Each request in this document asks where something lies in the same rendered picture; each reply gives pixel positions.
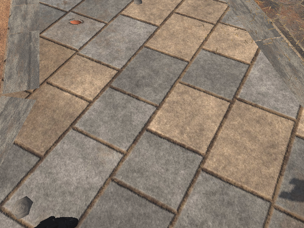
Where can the robot left hand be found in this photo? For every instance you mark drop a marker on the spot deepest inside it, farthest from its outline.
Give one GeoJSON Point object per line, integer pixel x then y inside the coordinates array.
{"type": "Point", "coordinates": [61, 222]}

